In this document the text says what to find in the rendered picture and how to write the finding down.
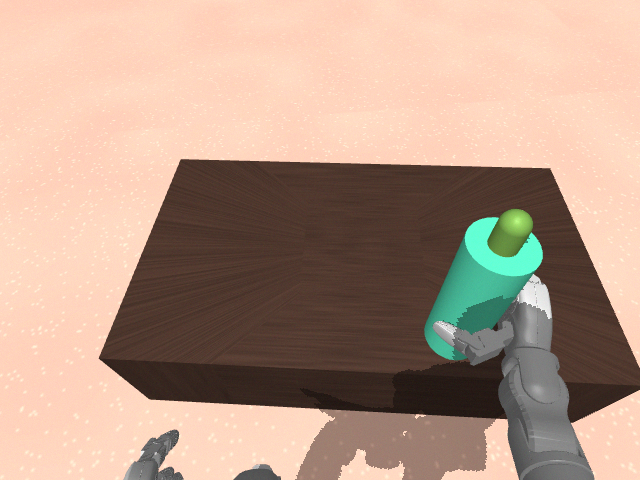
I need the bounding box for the bottle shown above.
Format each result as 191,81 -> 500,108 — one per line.
424,209 -> 543,360

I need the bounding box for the right robot arm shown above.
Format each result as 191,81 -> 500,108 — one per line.
498,346 -> 595,480

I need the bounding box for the left robot hand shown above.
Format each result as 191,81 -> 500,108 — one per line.
123,430 -> 184,480

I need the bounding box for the right robot hand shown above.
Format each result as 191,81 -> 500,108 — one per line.
433,274 -> 553,366

